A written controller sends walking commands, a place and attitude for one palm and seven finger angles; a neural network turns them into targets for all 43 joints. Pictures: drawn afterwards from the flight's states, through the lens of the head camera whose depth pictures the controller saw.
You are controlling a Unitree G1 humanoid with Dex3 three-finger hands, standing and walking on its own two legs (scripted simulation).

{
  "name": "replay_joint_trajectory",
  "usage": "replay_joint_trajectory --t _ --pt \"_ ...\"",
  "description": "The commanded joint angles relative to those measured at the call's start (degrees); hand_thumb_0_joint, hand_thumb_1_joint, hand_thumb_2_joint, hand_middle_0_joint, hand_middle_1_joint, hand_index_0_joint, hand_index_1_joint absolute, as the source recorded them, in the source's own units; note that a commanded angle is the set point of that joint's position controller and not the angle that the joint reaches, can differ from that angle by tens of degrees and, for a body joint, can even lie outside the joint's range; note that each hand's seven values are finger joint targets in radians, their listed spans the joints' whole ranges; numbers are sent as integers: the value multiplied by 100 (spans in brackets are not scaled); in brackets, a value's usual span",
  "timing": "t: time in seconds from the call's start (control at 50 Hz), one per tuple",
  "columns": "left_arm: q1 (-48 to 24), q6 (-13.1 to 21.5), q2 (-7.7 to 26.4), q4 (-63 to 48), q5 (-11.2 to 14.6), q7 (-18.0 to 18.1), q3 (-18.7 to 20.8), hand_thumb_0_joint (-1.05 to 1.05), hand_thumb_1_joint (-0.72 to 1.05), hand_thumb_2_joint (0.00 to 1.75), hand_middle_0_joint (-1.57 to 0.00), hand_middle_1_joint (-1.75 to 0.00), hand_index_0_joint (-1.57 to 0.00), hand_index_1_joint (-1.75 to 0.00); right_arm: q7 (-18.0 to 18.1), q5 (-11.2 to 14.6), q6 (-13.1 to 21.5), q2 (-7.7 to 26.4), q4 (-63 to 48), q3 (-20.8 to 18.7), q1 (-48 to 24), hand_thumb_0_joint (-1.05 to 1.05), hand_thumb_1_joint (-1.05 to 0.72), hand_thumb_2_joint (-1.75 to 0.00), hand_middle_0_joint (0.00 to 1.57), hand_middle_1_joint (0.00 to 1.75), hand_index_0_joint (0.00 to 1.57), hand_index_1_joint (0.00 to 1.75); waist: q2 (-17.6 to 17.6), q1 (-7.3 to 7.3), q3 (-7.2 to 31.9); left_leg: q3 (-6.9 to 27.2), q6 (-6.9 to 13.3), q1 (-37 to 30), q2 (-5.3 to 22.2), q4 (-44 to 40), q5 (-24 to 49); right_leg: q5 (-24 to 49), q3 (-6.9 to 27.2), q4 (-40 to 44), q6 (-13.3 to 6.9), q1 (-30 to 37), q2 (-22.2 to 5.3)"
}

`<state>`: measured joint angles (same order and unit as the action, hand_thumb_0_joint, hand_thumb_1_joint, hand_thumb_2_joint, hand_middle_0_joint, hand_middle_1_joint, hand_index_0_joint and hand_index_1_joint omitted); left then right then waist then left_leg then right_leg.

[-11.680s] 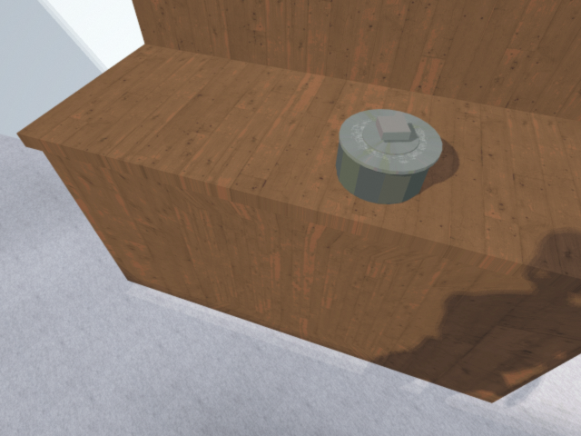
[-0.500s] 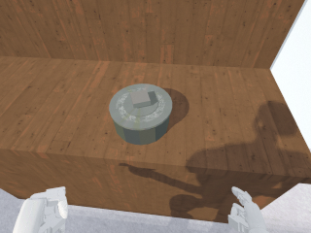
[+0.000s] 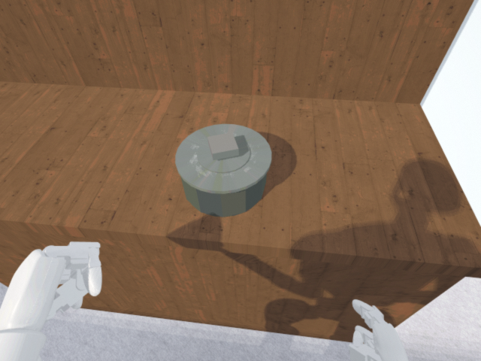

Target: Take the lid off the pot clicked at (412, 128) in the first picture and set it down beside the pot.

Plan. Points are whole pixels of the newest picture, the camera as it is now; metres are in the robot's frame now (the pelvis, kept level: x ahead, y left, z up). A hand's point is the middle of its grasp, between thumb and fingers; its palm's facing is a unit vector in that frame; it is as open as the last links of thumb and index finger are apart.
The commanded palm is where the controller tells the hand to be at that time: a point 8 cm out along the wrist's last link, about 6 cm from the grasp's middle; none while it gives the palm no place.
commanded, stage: reach forward and open the fingers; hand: left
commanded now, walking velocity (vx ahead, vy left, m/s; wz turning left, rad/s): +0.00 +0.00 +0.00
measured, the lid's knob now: (222, 145) +0.49 +0.10 +0.08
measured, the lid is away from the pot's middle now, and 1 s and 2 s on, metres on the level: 0.00 0.00 0.00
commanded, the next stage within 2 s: move the open hand above the knob in 1.02 s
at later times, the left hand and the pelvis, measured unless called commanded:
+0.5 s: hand (63, 276) +0.19 +0.27 +0.11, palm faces -0.21 -0.01 -0.98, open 5.1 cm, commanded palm +0.18 +0.26 +0.17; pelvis -0.04 +0.00 +0.00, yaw +2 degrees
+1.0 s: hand (76, 241) +0.23 +0.26 +0.12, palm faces -0.21 +0.01 -0.98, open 10.2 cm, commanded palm +0.21 +0.27 +0.20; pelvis -0.05 +0.02 +0.00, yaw +1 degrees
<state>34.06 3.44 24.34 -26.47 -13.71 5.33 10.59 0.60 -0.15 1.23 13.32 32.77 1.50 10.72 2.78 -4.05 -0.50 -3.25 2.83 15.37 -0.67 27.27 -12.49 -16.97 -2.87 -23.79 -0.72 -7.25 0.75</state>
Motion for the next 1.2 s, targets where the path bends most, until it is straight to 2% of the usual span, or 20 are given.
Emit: replay_joint_trajectory --t 0.0,0.08,0.14,0.26,0.34,0.36,0.4,0.5,0.56,0.64,0.68,0.7,0.82,0.86,0.9,0.94,1.0,1.06,1.12,1.18 --pt "313 -307 1408 -684 -1922 45 511 0 77 92 -121 -137 -121 -137 -156 53 -299 799 -1064 -368 -878 0 -90 -90 20 30 20 30 618 -135 427 312 -25 -458 223 60 1674 979 98 -81 -185 -1113 199" --pt "-483 -569 2443 -1301 -2785 -226 683 0 63 100 -119 -118 -119 -118 -222 75 -804 1030 -1422 -339 -1023 0 -90 -90 20 30 20 30 144 -91 1456 424 38 -448 189 287 1296 805 178 -276 -70 -1012 119" --pt "-1123 -637 2921 -702 -3059 -568 799 0 53 106 -115 -107 -115 -107 -152 183 -825 995 -1275 -328 -1089 0 -90 -90 20 30 20 30 82 -24 1220 570 101 -317 114 284 796 482 225 -125 -14 -1169 73" --pt "-1814 -509 2454 -202 -2311 -1571 194 0 34 115 -108 -86 -108 -86 -100 409 -684 947 -1304 -388 -1155 0 -90 -90 20 30 20 30 -384 192 853 530 170 -503 -46 156 735 951 181 84 164 -1019 -4" --pt "-2828 -66 3354 -618 -2558 -1722 695 0 23 118 -103 -72 -103 -72 36 266 -465 960 -1200 -242 -1077 0 -90 -90 20 30 20 30 129 57 1169 616 176 -884 -110 100 929 874 162 260 133 -1074 12" --pt "-2696 -39 3060 -303 -2567 -1714 514 0 20 119 -102 -68 -102 -68 37 303 -443 853 -1196 -268 -1094 0 -90 -90 20 30 20 30 78 100 869 599 165 -857 -51 45 786 712 151 275 107 -1021 18" --pt "-2869 -62 3751 428 -2902 -1742 1268 0 14 120 -99 -61 -99 -61 -24 258 -511 947 -1037 -226 -1199 0 -90 -90 20 30 20 30 167 -64 572 594 159 -729 -93 -37 857 702 208 421 -24 -1056 94" --pt "-3479 -155 2686 240 -2590 -1799 343 0 0 125 -93 -44 -93 -44 -235 343 -545 860 -1171 -251 -1478 0 -90 -90 20 30 20 30 638 -37 882 570 89 -985 -50 -221 808 600 222 431 -60 -865 63" --pt "-3415 -160 2230 -154 -2416 -1877 -292 0 -9 128 -89 -33 -89 -33 -278 357 -489 856 -1166 -335 -1379 0 -90 -90 20 30 20 30 298 92 1042 608 83 -1179 -3 -345 655 508 114 400 22 -754 97" --pt "-4732 -234 3773 505 -3118 -1880 788 0 -22 134 -84 -19 -84 -19 -174 268 -561 1008 -818 -250 -1410 0 -90 -90 20 30 20 30 193 -27 1114 677 90 -1008 -21 -523 292 158 162 462 -39 -751 141" --pt "-5220 -201 3814 763 -3125 -1825 858 0 -28 137 -82 -12 -82 -12 -144 276 -590 950 -777 -212 -1464 0 -90 -90 20 30 20 30 293 -69 1135 723 75 -1028 -5 -602 217 32 145 457 -82 -728 138" --pt "-5445 -229 3728 712 -3153 -1851 812 0 -31 138 -81 -8 -81 -8 -164 300 -522 906 -896 -175 -1682 0 -90 -90 20 30 20 30 574 -91 1032 724 85 -1026 -17 -619 297 120 182 471 -164 -711 166" --pt "-4138 -585 1825 858 -2549 -2186 -667 0 -32 140 -81 -8 -81 -8 -416 401 -516 899 -1001 -305 -1431 0 -90 -90 20 30 20 30 34 77 984 654 12 -1206 44 -691 553 538 -13 425 -46 -646 164" --pt "-4789 -729 2223 694 -2821 -2271 -598 0 -32 142 -81 -8 -81 -8 -396 397 -600 970 -998 -303 -1566 0 -90 -90 20 30 20 30 -67 116 867 644 21 -1076 19 -758 250 360 25 450 -29 -694 193" --pt "-5983 -697 3421 427 -3279 -2248 209 0 -33 143 -81 -8 -81 -8 -304 344 -527 1004 -952 -204 -1813 0 -90 -90 20 30 20 30 268 16 1123 753 72 -1085 -15 -770 170 314 124 420 -112 -627 238" --pt "-6773 -472 3970 480 -3339 -2154 615 0 -33 144 -81 -8 -81 -8 -207 293 -432 968 -797 -191 -1597 0 -90 -90 20 30 20 30 418 -28 1662 859 58 -1417 35 -750 278 266 133 356 -135 -537 172" --pt "-6507 -412 3649 994 -3111 -2173 620 0 -33 143 -81 -8 -81 -8 -195 310 -370 916 -862 -155 -1620 0 -90 -90 20 30 20 30 673 -79 1528 871 58 -1476 -6 -777 528 375 120 423 -220 -597 222" --pt "-5395 -661 2277 1603 -2645 -2335 -302 0 -33 143 -81 -8 -81 -8 -340 366 -510 913 -887 -260 -1389 0 -90 -90 20 30 20 30 88 3 1034 731 0 -1263 40 -761 568 484 -6 451 -108 -693 160" --pt "-5235 -1017 1430 1659 -2687 -2681 -1220 0 -33 144 -81 -8 -81 -8 -462 481 -608 981 -956 -295 -1426 0 -90 -90 20 30 20 30 -287 191 693 595 1 -1063 -26 -772 408 507 -70 506 -50 -828 199" --pt "-6950 -916 2347 543 -2973 -2659 -955 0 -33 144 -81 -8 -81 -8 -343 447 -520 988 -1053 -250 -1680 0 -90 -90 20 30 20 30 67 195 1326 755 47 -1363 -74 -847 24 334 18 443 -41 -718 219"
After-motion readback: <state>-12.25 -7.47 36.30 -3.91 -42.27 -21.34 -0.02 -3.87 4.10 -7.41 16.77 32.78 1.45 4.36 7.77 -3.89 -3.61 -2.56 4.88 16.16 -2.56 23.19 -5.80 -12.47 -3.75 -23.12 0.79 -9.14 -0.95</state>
